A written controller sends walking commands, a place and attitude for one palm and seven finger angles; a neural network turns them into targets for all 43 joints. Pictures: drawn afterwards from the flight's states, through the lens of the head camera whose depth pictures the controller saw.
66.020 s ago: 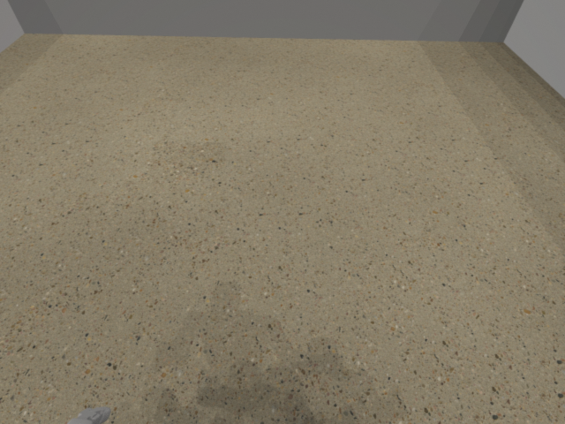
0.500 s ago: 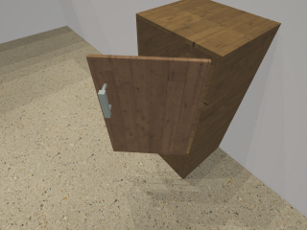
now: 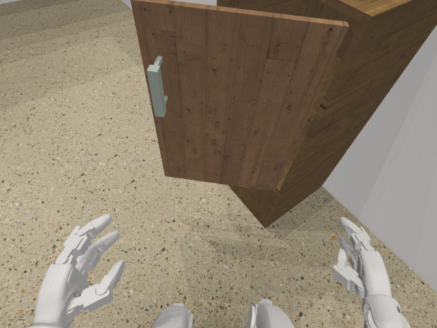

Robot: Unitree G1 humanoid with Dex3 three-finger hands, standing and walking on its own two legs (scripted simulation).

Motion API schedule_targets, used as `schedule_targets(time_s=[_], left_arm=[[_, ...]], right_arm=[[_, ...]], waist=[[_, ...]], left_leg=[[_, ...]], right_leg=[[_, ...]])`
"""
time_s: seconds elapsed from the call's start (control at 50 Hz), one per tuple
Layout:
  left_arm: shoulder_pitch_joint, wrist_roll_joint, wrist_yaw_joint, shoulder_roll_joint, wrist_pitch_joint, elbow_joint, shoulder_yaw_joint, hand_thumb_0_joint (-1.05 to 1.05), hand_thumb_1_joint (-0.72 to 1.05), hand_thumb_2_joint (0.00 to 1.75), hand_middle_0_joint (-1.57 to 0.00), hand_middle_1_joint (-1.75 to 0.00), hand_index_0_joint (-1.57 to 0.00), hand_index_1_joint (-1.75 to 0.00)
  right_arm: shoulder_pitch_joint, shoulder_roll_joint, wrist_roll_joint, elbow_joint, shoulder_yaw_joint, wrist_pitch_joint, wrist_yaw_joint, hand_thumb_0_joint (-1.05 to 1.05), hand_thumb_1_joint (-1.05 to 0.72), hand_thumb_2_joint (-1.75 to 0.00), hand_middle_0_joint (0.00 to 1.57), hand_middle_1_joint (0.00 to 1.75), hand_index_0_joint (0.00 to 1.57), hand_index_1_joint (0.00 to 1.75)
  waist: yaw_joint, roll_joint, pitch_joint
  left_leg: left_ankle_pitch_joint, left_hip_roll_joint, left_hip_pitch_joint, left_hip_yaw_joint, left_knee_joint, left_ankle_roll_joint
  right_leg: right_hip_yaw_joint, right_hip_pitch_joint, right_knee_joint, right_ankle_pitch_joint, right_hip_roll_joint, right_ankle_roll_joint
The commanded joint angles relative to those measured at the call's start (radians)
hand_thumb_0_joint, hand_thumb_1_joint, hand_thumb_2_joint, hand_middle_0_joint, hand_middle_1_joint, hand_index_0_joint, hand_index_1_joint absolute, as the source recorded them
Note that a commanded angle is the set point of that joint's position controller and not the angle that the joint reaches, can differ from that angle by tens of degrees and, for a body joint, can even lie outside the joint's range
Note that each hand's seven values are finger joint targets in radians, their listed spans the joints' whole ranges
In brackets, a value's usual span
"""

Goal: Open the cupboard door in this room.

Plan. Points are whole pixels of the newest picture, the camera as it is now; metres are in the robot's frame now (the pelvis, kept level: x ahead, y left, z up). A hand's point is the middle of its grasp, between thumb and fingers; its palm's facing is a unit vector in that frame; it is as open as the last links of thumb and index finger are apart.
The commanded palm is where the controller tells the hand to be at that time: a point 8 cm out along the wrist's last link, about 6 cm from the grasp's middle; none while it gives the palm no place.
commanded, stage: raise the hand with hooked fingers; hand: left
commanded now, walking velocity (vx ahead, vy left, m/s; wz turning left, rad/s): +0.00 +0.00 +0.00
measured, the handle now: (159, 87) +0.59 +0.20 +0.07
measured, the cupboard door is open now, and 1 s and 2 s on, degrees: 46 46 46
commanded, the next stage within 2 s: move the hooked fingers beside the handle in 1.62 s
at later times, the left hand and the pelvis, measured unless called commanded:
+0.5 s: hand (84, 234) +0.24 +0.24 +0.05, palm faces -0.02 -1.00 -0.05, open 11.9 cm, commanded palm +0.22 +0.30 +0.07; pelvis +0.00 +0.02 +0.01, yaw +0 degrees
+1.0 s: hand (63, 194) +0.29 +0.29 +0.08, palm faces +0.00 -1.00 -0.05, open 13.9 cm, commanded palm +0.27 +0.34 +0.09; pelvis +0.02 +0.03 +0.03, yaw +0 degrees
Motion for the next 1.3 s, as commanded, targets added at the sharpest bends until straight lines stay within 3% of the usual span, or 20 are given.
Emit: schedule_targets(time_s=[0.0, 0.06, 0.1, 0.14, 0.16, 0.2, 0.26, 0.36, 0.52, 0.56, 0.58, 0.7, 0.76, 0.82, 0.92, 1.1, 1.18, 1.22, 1.26, 1.28], left_arm=[[-0.229, 0.001, 0.0, 0.154, -0.101, -0.404, 0.033, 0.0, 0.32, 0.65, -0.24, -0.68, -0.24, -0.68], [-0.224, -0.023, -0.058, 0.166, -0.039, -0.29, 0.035, 0.0, 0.25, 0.62, -0.25, -0.72, -0.25, -0.72], [-0.189, -0.034, -0.081, 0.208, 0.021, -0.252, 0.095, 0.0, 0.2, 0.6, -0.25, -0.75, -0.25, -0.75], [-0.155, -0.052, -0.085, 0.211, 0.081, -0.243, 0.121, 0.0, 0.15, 0.58, -0.25, -0.78, -0.25, -0.78], [-0.142, -0.067, -0.088, 0.23, 0.109, -0.204, 0.156, 0.0, 0.13, 0.57, -0.25, -0.8, -0.25, -0.8], [-0.134, -0.076, -0.071, 0.238, 0.123, -0.248, 0.183, 0.0, 0.08, 0.55, -0.26, -0.82, -0.26, -0.82], [-0.158, -0.081, -0.038, 0.243, 0.112, -0.228, 0.196, 0.0, 0.01, 0.52, -0.26, -0.87, -0.26, -0.87], [-0.219, -0.061, -0.03, 0.236, 0.067, -0.202, 0.166, 0.0, -0.1, 0.47, -0.27, -0.94, -0.27, -0.94], [-0.304, -0.063, -0.055, 0.296, 0.063, -0.193, 0.194, 0.0, -0.29, 0.39, -0.29, -1.07, -0.29, -1.07], [-0.336, -0.072, -0.059, 0.332, 0.069, -0.192, 0.226, 0.0, -0.34, 0.37, -0.29, -1.1, -0.29, -1.1], [-0.328, -0.068, -0.065, 0.332, 0.071, -0.186, 0.231, 0.0, -0.36, 0.36, -0.29, -1.11, -0.29, -1.11], [-0.387, -0.075, -0.099, 0.34, 0.108, -0.118, 0.233, 0.0, -0.5, 0.3, -0.3, -1.2, -0.3, -1.2], [-0.447, -0.08, -0.118, 0.365, 0.129, -0.073, 0.249, 0.0, -0.5, 0.3, -0.3, -1.2, -0.3, -1.2], [-0.48, -0.087, -0.136, 0.391, 0.133, -0.069, 0.277, 0.0, -0.5, 0.3, -0.3, -1.2, -0.3, -1.2], [-0.549, -0.097, -0.169, 0.424, 0.142, 0.021, 0.306, 0.0, -0.5, 0.3, -0.3, -1.2, -0.3, -1.2], [-0.662, -0.112, -0.223, 0.509, 0.146, 0.112, 0.367, 0.0, -0.5, 0.3, -0.3, -1.2, -0.3, -1.2], [-0.62, -0.116, -0.24, 0.464, 0.148, 0.139, 0.333, 0.0, -0.5, 0.3, -0.3, -1.2, -0.3, -1.2], [-0.612, -0.113, -0.236, 0.48, 0.146, 0.136, 0.348, 0.0, -0.5, 0.3, -0.3, -1.2, -0.3, -1.2], [-0.634, -0.116, -0.226, 0.489, 0.134, 0.114, 0.355, 0.0, -0.5, 0.3, -0.3, -1.2, -0.3, -1.2], [-0.643, -0.11, -0.221, 0.509, 0.126, 0.095, 0.367, 0.0, -0.5, 0.3, -0.3, -1.2, -0.3, -1.2]], right_arm=[[0.069, -0.094, -0.002, -0.072, -0.006, -0.034, -0.027, 0.0, -0.9, -0.9, 0.2, 0.3, 0.2, 0.3], [0.061, -0.109, 0.005, -0.049, 0.006, -0.045, -0.038, 0.0, -0.9, -0.9, 0.2, 0.3, 0.2, 0.3], [0.059, -0.11, 0.016, -0.048, 0.005, -0.045, -0.042, 0.0, -0.9, -0.9, 0.2, 0.3, 0.2, 0.3], [0.043, -0.103, 0.021, -0.063, 0.006, -0.044, -0.043, 0.0, -0.9, -0.9, 0.2, 0.3, 0.2, 0.3], [0.033, -0.102, 0.019, -0.059, 0.008, -0.041, -0.045, 0.0, -0.9, -0.9, 0.2, 0.3, 0.2, 0.3], [0.037, -0.095, 0.018, -0.07, 0.008, -0.038, -0.041, 0.0, -0.9, -0.9, 0.2, 0.3, 0.2, 0.3], [0.036, -0.091, 0.009, -0.065, 0.015, -0.041, -0.038, 0.0, -0.9, -0.9, 0.2, 0.3, 0.2, 0.3], [0.074, -0.115, 0.007, -0.06, 0.014, -0.049, -0.038, 0.0, -0.9, -0.9, 0.2, 0.3, 0.2, 0.3], [0.117, -0.14, 0.015, -0.057, 0.013, -0.045, -0.047, 0.0, -0.9, -0.9, 0.2, 0.3, 0.2, 0.3], [0.125, -0.145, 0.012, -0.056, 0.016, -0.042, -0.049, 0.0, -0.9, -0.9, 0.2, 0.3, 0.2, 0.3], [0.132, -0.143, 0.011, -0.054, 0.016, -0.039, -0.048, 0.0, -0.9, -0.9, 0.2, 0.3, 0.2, 0.3], [0.138, -0.149, 0.014, -0.052, 0.02, -0.026, -0.044, 0.0, -0.9, -0.9, 0.2, 0.3, 0.2, 0.3], [0.14, -0.155, 0.012, -0.052, 0.027, -0.02, -0.046, 0.0, -0.9, -0.9, 0.2, 0.3, 0.2, 0.3], [0.145, -0.152, 0.012, -0.049, 0.026, -0.019, -0.048, 0.0, -0.9, -0.9, 0.2, 0.3, 0.2, 0.3], [0.143, -0.156, 0.013, -0.04, 0.034, -0.009, -0.051, 0.0, -0.9, -0.9, 0.2, 0.3, 0.2, 0.3], [0.164, -0.165, 0.013, -0.022, 0.032, 0.003, -0.055, 0.0, -0.9, -0.9, 0.2, 0.3, 0.2, 0.3], [0.172, -0.164, 0.015, -0.032, 0.029, 0.005, -0.047, 0.0, -0.9, -0.9, 0.2, 0.3, 0.2, 0.3], [0.176, -0.167, 0.013, -0.036, 0.025, 0.007, -0.045, 0.0, -0.9, -0.9, 0.2, 0.3, 0.2, 0.3], [0.172, -0.166, 0.01, -0.036, 0.025, 0.006, -0.042, 0.0, -0.9, -0.9, 0.2, 0.3, 0.2, 0.3], [0.175, -0.165, 0.01, -0.036, 0.026, 0.008, -0.041, 0.0, -0.9, -0.9, 0.2, 0.3, 0.2, 0.3]], waist=[[-0.086, 0.146, -0.212], [-0.086, 0.142, -0.185], [-0.063, 0.1, -0.24], [-0.038, 0.09, -0.268], [-0.025, 0.077, -0.255], [-0.009, 0.061, -0.298], [-0.009, 0.051, -0.224], [-0.037, 0.069, -0.174], [-0.044, 0.134, -0.188], [-0.037, 0.149, -0.201], [-0.032, 0.156, -0.226], [-0.044, 0.16, -0.206], [-0.049, 0.149, -0.186], [-0.042, 0.147, -0.248], [-0.044, 0.126, -0.227], [-0.042, 0.14, -0.255], [-0.04, 0.13, -0.243], [-0.037, 0.119, -0.259], [-0.035, 0.145, -0.237], [-0.029, 0.175, -0.263]], left_leg=[[0.315, -0.014, 0.0, -0.047, -0.149, 0.015], [0.291, -0.015, -0.024, -0.063, -0.151, 0.014], [0.28, -0.02, -0.035, -0.062, -0.175, 0.012], [0.291, -0.027, -0.031, -0.061, -0.208, 0.011], [0.314, -0.025, -0.029, -0.067, -0.217, 0.007], [0.343, -0.027, -0.015, -0.064, -0.24, 0.006], [0.33, -0.027, -0.028, -0.071, -0.26, 0.001], [0.279, -0.025, -0.007, -0.072, -0.284, -0.001], [0.313, -0.023, 0.07, -0.073, -0.318, -0.009], [0.373, -0.022, 0.09, -0.076, -0.316, -0.015], [0.421, -0.02, 0.113, -0.076, -0.321, -0.021], [0.481, -0.014, 0.145, -0.074, -0.326, -0.028], [0.467, -0.014, 0.14, -0.08, -0.334, -0.03], [0.516, -0.014, 0.171, -0.074, -0.332, -0.029], [0.486, -0.016, 0.15, -0.071, -0.342, -0.024], [0.52, -0.016, 0.17, -0.059, -0.353, -0.017], [0.543, -0.015, 0.175, -0.057, -0.361, -0.015], [0.539, -0.016, 0.166, -0.052, -0.36, -0.012], [0.528, -0.017, 0.168, -0.054, -0.363, -0.017], [0.552, -0.015, 0.187, -0.056, -0.368, -0.021]], right_leg=[[0.107, 0.215, -0.173, 0.134, 0.042, 0.007], [0.087, 0.202, -0.174, 0.105, 0.052, 0.005], [0.085, 0.256, -0.196, 0.083, 0.044, 0.015], [0.078, 0.303, -0.211, 0.081, 0.039, 0.019], [0.068, 0.318, -0.207, 0.1, 0.045, 0.012], [0.059, 0.353, -0.209, 0.127, 0.04, 0.017], [0.046, 0.326, -0.216, 0.095, 0.046, 0.009], [0.03, 0.261, -0.225, 0.042, 0.046, 0.008], [0.025, 0.28, -0.243, 0.088, 0.047, 0.008], [0.021, 0.303, -0.233, 0.142, 0.054, 0.001], [0.018, 0.318, -0.23, 0.177, 0.053, 0.002], [0.014, 0.32, -0.245, 0.233, 0.057, 0.006], [0.011, 0.32, -0.248, 0.228, 0.062, 0.002], [0.018, 0.356, -0.257, 0.273, 0.058, 0.008], [0.024, 0.372, -0.272, 0.262, 0.059, 0.005], [0.042, 0.417, -0.295, 0.306, 0.058, 0.003], [0.041, 0.417, -0.302, 0.321, 0.059, 0.003], [0.043, 0.427, -0.301, 0.326, 0.057, 0.006], [0.043, 0.418, -0.299, 0.314, 0.059, 0.0], [0.042, 0.421, -0.295, 0.319, 0.058, -0.001]])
